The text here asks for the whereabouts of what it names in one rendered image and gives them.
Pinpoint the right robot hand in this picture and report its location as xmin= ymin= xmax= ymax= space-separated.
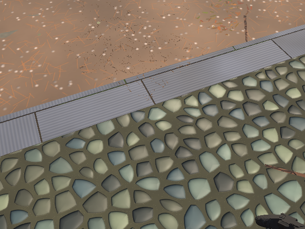
xmin=255 ymin=213 xmax=305 ymax=229

